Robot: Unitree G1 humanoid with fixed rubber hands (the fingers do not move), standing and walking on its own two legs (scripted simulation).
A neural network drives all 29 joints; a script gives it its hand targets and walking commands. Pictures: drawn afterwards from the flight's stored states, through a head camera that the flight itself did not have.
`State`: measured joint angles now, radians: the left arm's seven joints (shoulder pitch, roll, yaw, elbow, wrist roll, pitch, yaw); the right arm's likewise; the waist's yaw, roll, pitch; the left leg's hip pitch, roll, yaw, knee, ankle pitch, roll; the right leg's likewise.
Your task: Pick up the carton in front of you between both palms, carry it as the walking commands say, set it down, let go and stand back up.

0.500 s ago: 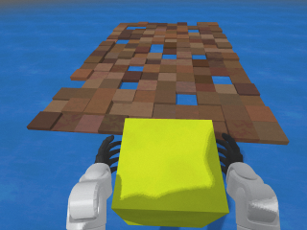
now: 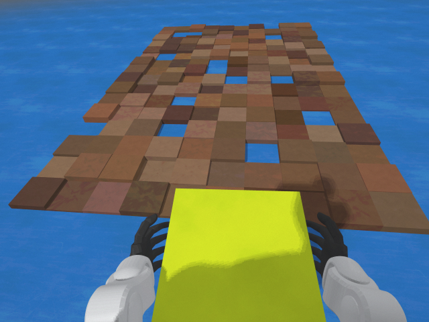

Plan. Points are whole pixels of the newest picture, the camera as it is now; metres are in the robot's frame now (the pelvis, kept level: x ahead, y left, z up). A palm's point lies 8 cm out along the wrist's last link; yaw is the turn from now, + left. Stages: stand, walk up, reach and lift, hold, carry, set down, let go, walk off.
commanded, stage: carry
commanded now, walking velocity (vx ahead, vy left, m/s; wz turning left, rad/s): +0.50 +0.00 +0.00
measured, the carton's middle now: (234, 275) +0.24 +0.00 +0.01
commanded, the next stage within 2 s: none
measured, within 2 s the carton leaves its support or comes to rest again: neither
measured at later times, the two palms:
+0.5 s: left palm (169, 132) +0.58 +0.17 +0.08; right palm (285, 133) +0.56 -0.13 +0.09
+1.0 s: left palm (196, 65) +1.00 +0.13 +0.09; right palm (277, 62) +1.02 -0.18 +0.09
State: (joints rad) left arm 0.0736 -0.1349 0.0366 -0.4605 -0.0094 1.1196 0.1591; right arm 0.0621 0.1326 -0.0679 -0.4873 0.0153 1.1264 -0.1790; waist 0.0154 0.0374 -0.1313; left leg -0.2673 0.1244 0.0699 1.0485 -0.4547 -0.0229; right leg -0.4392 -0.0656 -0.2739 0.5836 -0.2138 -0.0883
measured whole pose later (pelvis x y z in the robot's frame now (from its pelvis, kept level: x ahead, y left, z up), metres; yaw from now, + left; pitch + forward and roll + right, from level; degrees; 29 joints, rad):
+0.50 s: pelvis +0.34 +0.04 +0.00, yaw -4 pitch +3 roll +0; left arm 0.03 -0.13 0.06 -0.51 -0.01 1.17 0.17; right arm 0.02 0.13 -0.05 -0.48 0.01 1.13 -0.17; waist -0.02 -0.03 -0.08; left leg -0.44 0.07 0.28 0.58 -0.19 0.09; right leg -0.26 -0.09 -0.07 1.14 -0.43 0.00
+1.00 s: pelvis +0.66 -0.02 +0.00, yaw -1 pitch +4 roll +1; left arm -0.54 -0.14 0.28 0.02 0.02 0.98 0.20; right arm -0.55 0.10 -0.33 0.01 -0.04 0.97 -0.23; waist 0.07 0.03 0.03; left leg -0.43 0.03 0.03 1.33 -0.44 0.05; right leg -0.48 -0.02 -0.20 0.64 -0.25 -0.10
